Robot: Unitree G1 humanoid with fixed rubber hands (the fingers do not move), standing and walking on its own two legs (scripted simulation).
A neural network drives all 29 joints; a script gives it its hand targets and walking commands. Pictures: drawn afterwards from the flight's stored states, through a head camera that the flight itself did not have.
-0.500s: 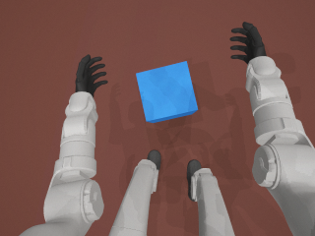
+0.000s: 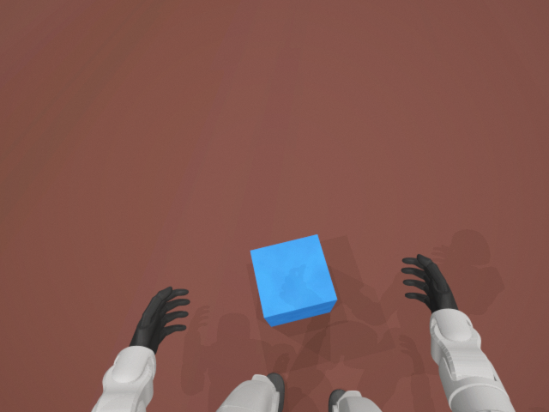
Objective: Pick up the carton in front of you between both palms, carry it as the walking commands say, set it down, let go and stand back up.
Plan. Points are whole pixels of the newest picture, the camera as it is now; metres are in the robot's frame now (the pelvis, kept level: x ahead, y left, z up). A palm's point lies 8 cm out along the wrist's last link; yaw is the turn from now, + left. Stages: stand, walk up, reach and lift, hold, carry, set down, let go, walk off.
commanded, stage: let go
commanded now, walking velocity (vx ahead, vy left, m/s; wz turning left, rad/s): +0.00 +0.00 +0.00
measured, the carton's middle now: (292, 283) +0.42 +0.04 -0.63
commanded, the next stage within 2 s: stand in 0.74 s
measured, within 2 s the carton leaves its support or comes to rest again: neither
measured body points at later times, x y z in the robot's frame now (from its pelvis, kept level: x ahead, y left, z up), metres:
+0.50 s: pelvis +0.01 -0.03 +0.02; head +0.02 -0.03 +0.47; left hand +0.19 +0.20 -0.06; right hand +0.18 -0.27 -0.05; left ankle +0.01 +0.09 -0.72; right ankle -0.02 -0.13 -0.72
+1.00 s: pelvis +0.04 -0.01 +0.01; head +0.04 +0.01 +0.46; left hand +0.14 +0.25 -0.10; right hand +0.13 -0.27 -0.09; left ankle +0.01 +0.10 -0.72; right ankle -0.02 -0.13 -0.72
